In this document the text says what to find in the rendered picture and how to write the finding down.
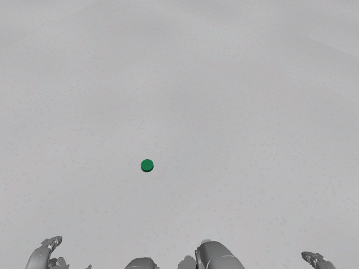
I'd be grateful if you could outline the right robot hand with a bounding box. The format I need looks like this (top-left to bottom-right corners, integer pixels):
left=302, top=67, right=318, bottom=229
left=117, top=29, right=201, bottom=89
left=301, top=252, right=336, bottom=269

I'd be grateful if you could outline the left robot hand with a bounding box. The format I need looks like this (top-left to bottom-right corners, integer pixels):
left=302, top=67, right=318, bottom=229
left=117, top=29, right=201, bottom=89
left=25, top=236, right=70, bottom=269

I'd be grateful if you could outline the tin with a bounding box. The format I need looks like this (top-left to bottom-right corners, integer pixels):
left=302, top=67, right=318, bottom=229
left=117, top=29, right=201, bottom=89
left=141, top=159, right=154, bottom=172

